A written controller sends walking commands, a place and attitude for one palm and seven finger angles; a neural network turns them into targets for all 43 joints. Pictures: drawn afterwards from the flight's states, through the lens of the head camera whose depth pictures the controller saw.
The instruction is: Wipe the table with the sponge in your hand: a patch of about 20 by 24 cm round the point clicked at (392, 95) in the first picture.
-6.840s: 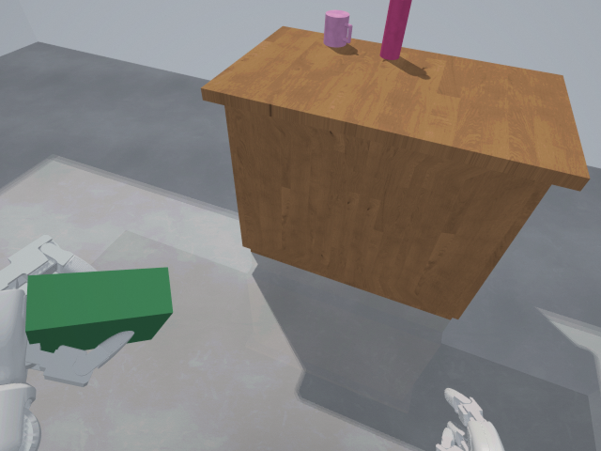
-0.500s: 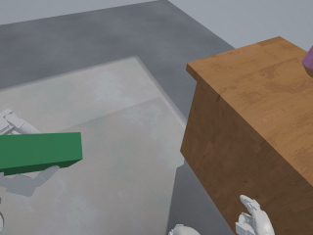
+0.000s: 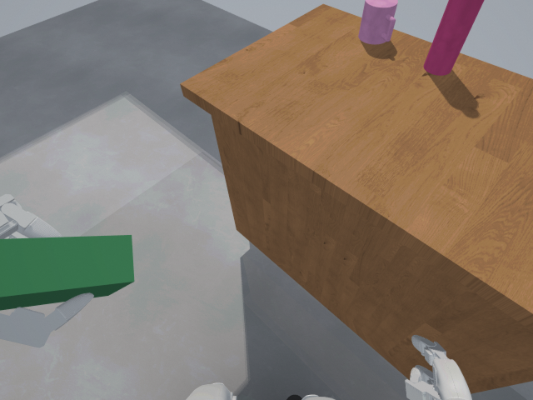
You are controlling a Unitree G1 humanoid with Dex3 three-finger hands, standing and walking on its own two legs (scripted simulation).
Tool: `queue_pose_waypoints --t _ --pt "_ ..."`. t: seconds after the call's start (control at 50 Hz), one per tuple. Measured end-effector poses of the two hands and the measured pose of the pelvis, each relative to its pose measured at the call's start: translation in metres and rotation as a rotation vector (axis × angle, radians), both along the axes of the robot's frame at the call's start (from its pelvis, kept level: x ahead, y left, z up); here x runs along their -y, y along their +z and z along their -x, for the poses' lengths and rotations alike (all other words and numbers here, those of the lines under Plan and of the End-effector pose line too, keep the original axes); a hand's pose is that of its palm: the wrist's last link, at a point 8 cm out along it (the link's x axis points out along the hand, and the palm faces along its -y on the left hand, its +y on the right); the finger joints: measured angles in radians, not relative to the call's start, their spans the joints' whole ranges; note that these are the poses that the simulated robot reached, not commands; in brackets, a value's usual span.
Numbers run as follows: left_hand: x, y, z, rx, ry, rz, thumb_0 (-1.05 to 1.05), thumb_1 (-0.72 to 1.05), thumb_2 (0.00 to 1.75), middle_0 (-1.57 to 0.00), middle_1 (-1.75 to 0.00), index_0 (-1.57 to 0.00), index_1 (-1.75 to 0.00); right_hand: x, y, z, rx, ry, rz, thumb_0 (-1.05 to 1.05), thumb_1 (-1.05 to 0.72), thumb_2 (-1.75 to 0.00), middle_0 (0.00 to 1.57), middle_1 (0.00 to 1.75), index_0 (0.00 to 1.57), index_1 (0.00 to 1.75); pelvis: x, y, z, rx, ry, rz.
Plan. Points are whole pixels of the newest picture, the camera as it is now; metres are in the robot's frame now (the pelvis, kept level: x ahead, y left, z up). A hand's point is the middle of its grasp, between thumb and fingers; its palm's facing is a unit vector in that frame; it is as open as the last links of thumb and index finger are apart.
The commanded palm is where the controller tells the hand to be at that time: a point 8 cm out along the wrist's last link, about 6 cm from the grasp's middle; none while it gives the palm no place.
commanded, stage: turn to face it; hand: left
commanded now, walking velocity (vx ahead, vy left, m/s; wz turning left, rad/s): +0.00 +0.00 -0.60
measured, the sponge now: (79, 271) +0.22 +0.21 +0.16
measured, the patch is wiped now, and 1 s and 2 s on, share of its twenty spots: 0.00 0.00 0.00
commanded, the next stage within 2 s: take the last steps up to it in 1.70 s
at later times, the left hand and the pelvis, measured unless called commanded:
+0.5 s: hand (159, 282) +0.22 +0.12 +0.16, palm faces +0.09 -0.88 -0.47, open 9.2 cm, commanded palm +0.17 +0.19 +0.18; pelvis -0.07 -0.03 -0.01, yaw -18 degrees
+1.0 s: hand (230, 309) +0.19 +0.04 +0.17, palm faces -0.15 -0.87 -0.47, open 9.2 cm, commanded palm +0.17 +0.11 +0.18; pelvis -0.13 -0.02 -0.01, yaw -37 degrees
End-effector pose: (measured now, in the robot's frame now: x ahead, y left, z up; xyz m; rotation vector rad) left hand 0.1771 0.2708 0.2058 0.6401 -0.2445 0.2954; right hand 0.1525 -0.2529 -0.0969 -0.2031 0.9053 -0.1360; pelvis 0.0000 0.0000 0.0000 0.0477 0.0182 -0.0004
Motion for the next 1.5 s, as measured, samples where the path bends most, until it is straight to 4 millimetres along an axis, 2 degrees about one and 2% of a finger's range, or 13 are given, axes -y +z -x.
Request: queue_pose_waypoints --t 0.1,0.22,0.36,0.44,0.56,0.72,0.88,1.02,1.08,1.16,1.32,1.42,1.5 --pt "0.005 -0.011 0.001 0.028 -0.024 0.084 0.0 -0.43 1.04 -0.85 -1.36 -0.85 -1.36 0.014 0.017 0.014 0.045 -0.031 0.04 0.01 -0.91 -0.9 0.19 0.3 0.19 0.3 0.001 0.0 0.012 -0.011 -0.052 0.0" --pt "0.017 -0.018 0.001 0.068 -0.118 0.094 0.0 -0.43 1.04 -0.85 -1.36 -0.85 -1.36 0.005 0.025 0.033 0.13 -0.065 0.033 0.01 -0.91 -0.9 0.19 0.3 0.19 0.3 0.001 -0.007 0.032 0.007 -0.124 0.004" --pt "0.054 -0.017 -0.004 0.056 -0.173 0.044 0.0 -0.43 1.04 -0.85 -1.36 -0.85 -1.36 -0.006 -0.001 0.069 0.182 -0.107 -0.107 0.0 -0.91 -0.9 0.2 0.3 0.2 0.3 0.02 -0.016 0.045 0.037 -0.233 0.047" --pt "0.083 -0.025 -0.014 0.051 -0.241 0.07 0.0 -0.43 1.04 -0.85 -1.36 -0.85 -1.36 0.007 -0.02 0.102 0.109 -0.153 -0.121 0.01 -0.9 -0.9 0.2 0.3 0.2 0.3 0.029 -0.02 0.064 0.051 -0.271 0.052" --pt "0.115 -0.022 -0.013 -0.019 -0.379 0.075 0.0 -0.43 1.04 -0.85 -1.36 -0.85 -1.36 0.037 -0.013 0.163 0.016 -0.306 -0.065 0.01 -0.91 -0.9 0.2 0.3 0.2 0.3 0.028 -0.009 0.079 0.032 -0.352 0.031" --pt "0.113 -0.009 -0.011 0.04 -0.47 0.05 0.0 -0.43 1.04 -0.85 -1.36 -0.85 -1.36 0.059 0.01 0.221 0.0 -0.433 0.046 0.01 -0.91 -0.9 0.19 0.3 0.2 0.3 0.016 -0.005 0.091 -0.003 -0.446 0.014" --pt "0.123 -0.02 -0.01 0.029 -0.504 0.113 0.0 -0.43 1.04 -0.85 -1.36 -0.85 -1.36 0.039 0.019 0.245 0.101 -0.513 0.027 0.01 -0.91 -0.9 0.19 0.3 0.19 0.3 0.008 -0.003 0.107 0.015 -0.552 0.052" --pt "0.183 -0.023 -0.002 0.035 -0.624 0.078 0.0 -0.43 1.04 -0.85 -1.36 -0.85 -1.36 0.025 -0.002 0.27 0.162 -0.53 -0.081 0.01 -0.9 -0.9 0.2 0.3 0.2 0.3 0.026 -0.013 0.134 0.005 -0.653 0.08" --pt "0.21 -0.023 0.003 0.037 -0.694 0.073 0.0 -0.43 1.04 -0.85 -1.36 -0.85 -1.36 0.03 -0.014 0.294 0.126 -0.572 -0.102 0.01 -0.9 -0.9 0.2 0.3 0.2 0.3 0.029 -0.016 0.149 0.007 -0.677 0.084" --pt "0.231 -0.021 0.013 -0.012 -0.778 0.058 0.0 -0.43 1.04 -0.85 -1.36 -0.85 -1.36 0.04 -0.011 0.335 0.053 -0.673 -0.075 0.01 -0.91 -0.9 0.2 0.3 0.2 0.3 0.026 -0.009 0.159 0.002 -0.738 0.054" --pt "0.236 -0.011 0.017 0.024 -0.887 0.048 0.0 -0.43 1.04 -0.85 -1.36 -0.85 -1.36 0.047 0.012 0.399 -0.006 -0.817 0.052 0.01 -0.91 -0.9 0.2 0.3 0.2 0.3 0.014 -0.007 0.163 -0.019 -0.841 0.036" --pt "0.236 -0.02 0.01 0.051 -0.898 0.099 0.0 -0.43 1.04 -0.85 -1.36 -0.85 -1.35 0.033 0.022 0.416 0.032 -0.879 0.103 0.01 -0.91 -0.9 0.19 0.3 0.19 0.3 0.005 -0.008 0.169 0.002 -0.903 0.041" --pt "0.25 -0.022 0.019 0.016 -0.918 0.153 0.0 -0.43 1.04 -0.85 -1.36 -0.85 -1.35 0.015 0.024 0.421 0.099 -0.901 0.061 0.01 -0.91 -0.9 0.19 0.3 0.19 0.3 0.005 -0.003 0.177 -0.005 -0.948 0.072"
